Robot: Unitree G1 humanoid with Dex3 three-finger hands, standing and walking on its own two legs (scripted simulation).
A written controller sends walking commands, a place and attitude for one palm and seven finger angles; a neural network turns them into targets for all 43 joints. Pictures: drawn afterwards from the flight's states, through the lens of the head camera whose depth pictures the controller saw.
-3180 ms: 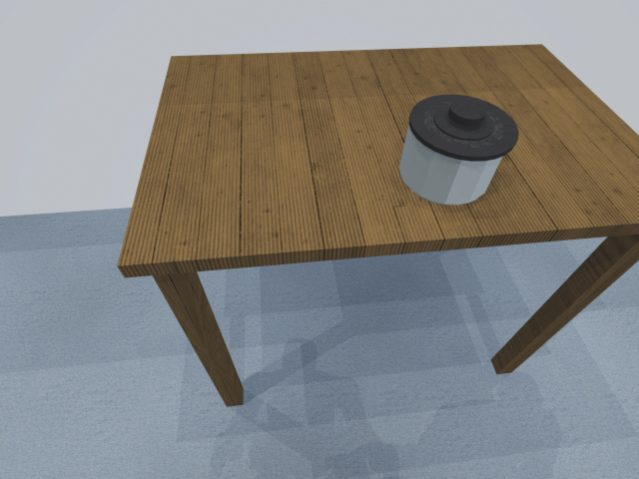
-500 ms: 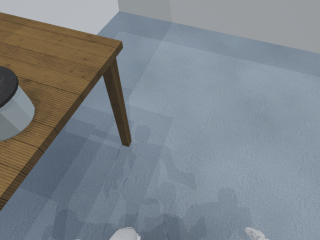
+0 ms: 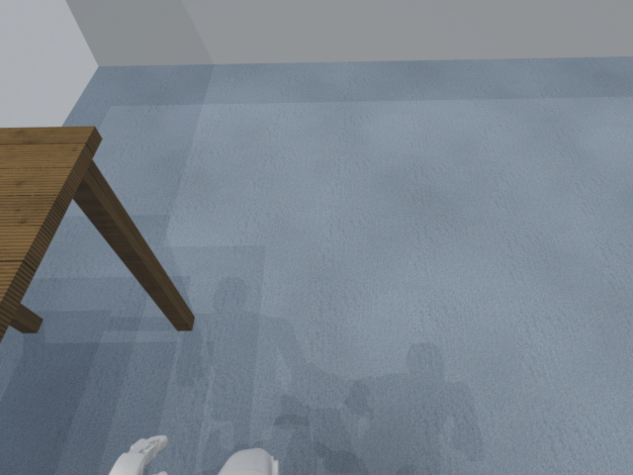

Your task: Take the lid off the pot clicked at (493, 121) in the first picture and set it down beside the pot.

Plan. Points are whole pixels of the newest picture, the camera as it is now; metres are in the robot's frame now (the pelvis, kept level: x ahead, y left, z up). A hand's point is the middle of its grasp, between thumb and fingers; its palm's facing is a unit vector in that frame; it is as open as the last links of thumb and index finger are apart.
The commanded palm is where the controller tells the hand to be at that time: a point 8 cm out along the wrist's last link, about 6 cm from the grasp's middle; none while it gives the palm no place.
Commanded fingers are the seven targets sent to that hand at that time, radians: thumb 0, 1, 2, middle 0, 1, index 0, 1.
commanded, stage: walk to a spot facing it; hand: left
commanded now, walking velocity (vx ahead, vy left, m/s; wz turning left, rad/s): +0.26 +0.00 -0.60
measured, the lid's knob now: out of the picture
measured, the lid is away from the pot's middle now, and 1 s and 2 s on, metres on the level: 0.00 0.00 0.00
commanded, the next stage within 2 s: turn to face it in 1.16 s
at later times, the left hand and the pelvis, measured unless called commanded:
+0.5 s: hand (240, 381) +0.26 +0.14 -0.15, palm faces -0.34 -0.93 -0.14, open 7.4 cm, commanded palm none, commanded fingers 0.00 0.90 0.90 -0.20 -0.30 -0.20 -0.30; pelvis +0.10 +0.00 +0.02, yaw -19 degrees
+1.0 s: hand (308, 302) +0.42 +0.05 -0.19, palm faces -0.47 -0.87 -0.14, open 7.4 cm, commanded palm none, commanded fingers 0.00 0.90 0.90 -0.20 -0.30 -0.20 -0.30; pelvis +0.30 -0.10 -0.01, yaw -32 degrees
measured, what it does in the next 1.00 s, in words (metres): walks ahead, turning right: left foot, then right foot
